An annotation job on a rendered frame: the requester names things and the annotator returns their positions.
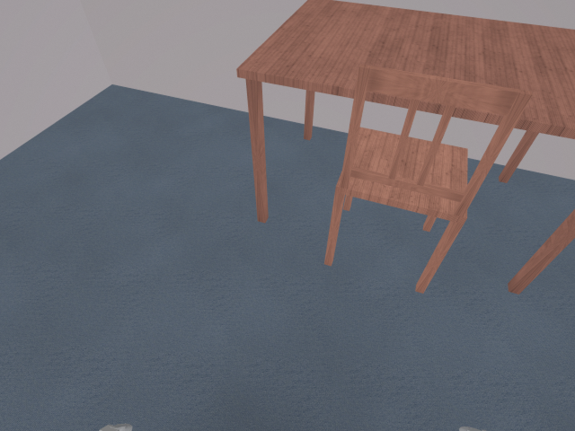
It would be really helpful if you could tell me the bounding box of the chair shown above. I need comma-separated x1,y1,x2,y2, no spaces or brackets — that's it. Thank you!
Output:
324,64,532,294

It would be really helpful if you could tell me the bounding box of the table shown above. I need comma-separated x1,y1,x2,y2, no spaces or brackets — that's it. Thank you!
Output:
236,0,575,295

